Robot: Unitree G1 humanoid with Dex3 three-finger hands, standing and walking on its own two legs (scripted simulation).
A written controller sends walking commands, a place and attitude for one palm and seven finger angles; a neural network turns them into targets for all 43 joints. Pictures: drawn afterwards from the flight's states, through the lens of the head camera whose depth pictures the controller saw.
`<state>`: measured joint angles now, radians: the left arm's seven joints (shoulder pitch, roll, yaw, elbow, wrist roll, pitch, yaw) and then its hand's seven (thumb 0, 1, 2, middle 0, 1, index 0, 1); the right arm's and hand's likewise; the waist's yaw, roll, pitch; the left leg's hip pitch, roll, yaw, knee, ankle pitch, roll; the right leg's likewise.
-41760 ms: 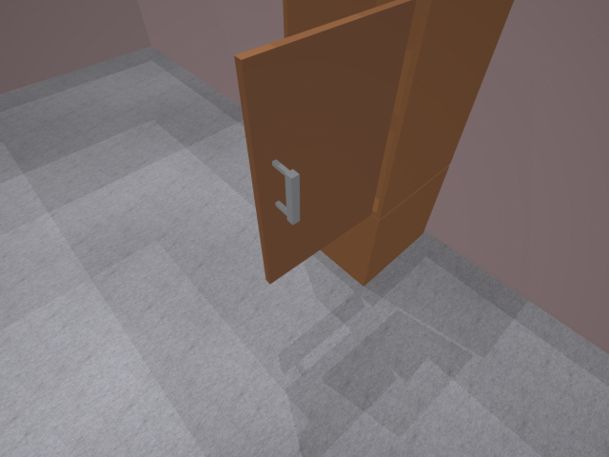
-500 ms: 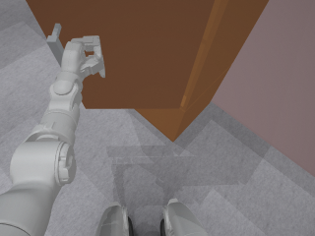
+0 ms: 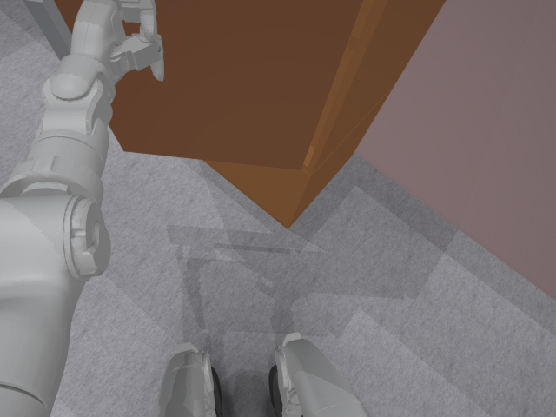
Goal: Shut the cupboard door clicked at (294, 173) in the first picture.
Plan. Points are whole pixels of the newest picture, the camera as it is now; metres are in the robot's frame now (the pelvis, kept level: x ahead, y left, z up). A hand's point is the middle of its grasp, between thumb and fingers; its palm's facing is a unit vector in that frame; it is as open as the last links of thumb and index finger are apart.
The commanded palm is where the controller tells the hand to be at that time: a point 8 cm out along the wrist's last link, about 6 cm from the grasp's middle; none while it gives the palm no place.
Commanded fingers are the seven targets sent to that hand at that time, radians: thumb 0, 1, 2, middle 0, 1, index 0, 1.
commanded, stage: push the door shut along its arc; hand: left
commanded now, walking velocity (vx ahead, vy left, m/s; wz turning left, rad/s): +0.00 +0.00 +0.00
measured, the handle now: (69, 32) +0.61 +0.18 +0.10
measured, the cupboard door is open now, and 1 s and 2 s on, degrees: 36 26 26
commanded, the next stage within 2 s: pull the fist back off the door in 0.22 s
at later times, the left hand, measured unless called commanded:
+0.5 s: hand (160, 24) +0.62 +0.07 +0.10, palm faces +0.13 -0.99 +0.05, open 3.1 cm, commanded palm +0.59 +0.07 +0.10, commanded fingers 0.00 0.90 0.90 -1.30 -1.50 -1.30 -1.50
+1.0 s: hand (189, 67) +0.55 +0.04 +0.10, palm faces +0.12 -0.99 -0.02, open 3.1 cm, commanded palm +0.51 +0.08 +0.10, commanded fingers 0.00 0.90 0.90 -1.30 -1.50 -1.30 -1.50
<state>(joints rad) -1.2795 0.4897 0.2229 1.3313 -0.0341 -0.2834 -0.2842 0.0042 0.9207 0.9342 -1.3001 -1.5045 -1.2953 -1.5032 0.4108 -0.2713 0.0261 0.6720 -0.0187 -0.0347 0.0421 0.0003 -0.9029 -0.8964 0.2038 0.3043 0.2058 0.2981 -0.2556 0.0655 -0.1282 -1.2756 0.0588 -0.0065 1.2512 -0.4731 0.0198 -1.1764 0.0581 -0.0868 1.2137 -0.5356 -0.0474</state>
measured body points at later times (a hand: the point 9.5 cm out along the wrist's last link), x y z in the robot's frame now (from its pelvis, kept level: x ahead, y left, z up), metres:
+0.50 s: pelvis +0.00 +0.01 -0.01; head +0.20 +0.03 +0.40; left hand +0.61 +0.12 +0.10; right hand -0.07 -0.23 -0.11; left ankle +0.05 +0.11 -0.62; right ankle +0.01 -0.10 -0.62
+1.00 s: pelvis +0.03 -0.01 +0.03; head +0.17 -0.01 +0.46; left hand +0.54 +0.09 +0.10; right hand +0.01 -0.27 -0.09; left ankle +0.05 +0.11 -0.62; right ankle +0.01 -0.10 -0.62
